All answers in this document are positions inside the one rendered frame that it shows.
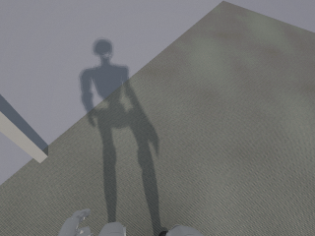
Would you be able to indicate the right robot thigh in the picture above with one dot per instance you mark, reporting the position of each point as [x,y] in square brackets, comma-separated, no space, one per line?
[183,231]

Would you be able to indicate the robot thigh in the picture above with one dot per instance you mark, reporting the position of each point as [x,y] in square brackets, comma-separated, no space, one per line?
[183,231]
[113,229]

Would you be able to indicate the left robot thigh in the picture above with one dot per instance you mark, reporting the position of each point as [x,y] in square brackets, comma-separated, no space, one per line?
[113,229]

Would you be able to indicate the left robot hand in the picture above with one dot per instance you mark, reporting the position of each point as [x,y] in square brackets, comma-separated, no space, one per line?
[71,225]

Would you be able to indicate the panel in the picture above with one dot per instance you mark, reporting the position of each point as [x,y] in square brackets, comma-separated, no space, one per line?
[20,139]

